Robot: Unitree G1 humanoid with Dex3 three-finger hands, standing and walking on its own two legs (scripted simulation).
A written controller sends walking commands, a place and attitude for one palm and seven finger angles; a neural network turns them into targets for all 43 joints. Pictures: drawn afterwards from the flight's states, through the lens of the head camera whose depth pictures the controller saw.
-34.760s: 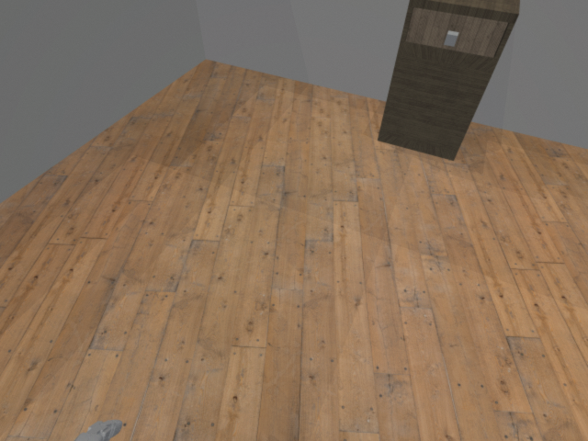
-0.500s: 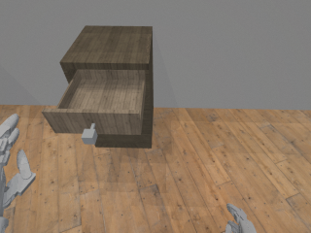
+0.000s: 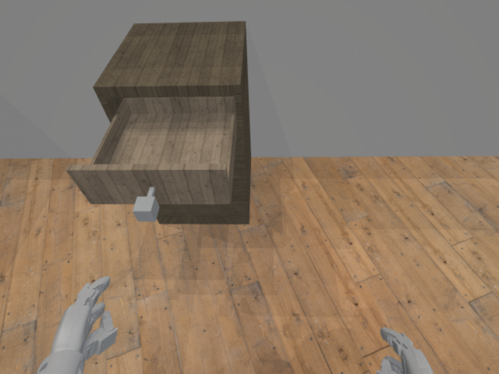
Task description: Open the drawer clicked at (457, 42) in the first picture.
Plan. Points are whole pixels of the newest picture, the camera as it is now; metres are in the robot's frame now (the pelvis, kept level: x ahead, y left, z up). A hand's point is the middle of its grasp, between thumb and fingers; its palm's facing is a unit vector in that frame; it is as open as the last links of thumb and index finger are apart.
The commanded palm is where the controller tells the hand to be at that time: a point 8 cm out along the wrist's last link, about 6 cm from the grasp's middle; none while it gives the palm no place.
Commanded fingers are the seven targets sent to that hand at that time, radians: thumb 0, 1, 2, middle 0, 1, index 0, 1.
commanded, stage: let the arm hang, fingers relaxed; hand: left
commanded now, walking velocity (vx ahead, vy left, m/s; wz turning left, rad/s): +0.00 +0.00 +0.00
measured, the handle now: (148, 201) +0.51 +0.28 -0.12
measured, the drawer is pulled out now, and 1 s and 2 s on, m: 0.30 0.30 0.30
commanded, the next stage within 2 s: look to check the result in 0.94 s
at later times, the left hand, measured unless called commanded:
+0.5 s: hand out of the picture -0.01 +0.18 -0.15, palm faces +0.01 -0.97 -0.24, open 7.3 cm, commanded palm none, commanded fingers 0.00 0.90 0.90 -0.20 -0.30 -0.20 -0.30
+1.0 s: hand out of the picture -0.01 +0.16 -0.16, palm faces +0.02 -0.98 -0.19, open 7.3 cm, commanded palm none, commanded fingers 0.00 0.90 0.90 -0.20 -0.30 -0.20 -0.30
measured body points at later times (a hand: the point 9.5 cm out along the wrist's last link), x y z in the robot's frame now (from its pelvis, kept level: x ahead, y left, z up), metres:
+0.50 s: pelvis -0.02 -0.01 +0.02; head +0.02 -0.02 +0.47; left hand -0.01 +0.23 -0.13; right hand -0.07 -0.22 -0.14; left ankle -0.06 +0.09 -0.72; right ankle +0.04 -0.08 -0.72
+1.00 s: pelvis +0.00 +0.00 +0.02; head +0.02 +0.00 +0.47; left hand -0.01 +0.22 -0.14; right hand -0.05 -0.20 -0.14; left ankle -0.06 +0.09 -0.72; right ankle +0.04 -0.08 -0.72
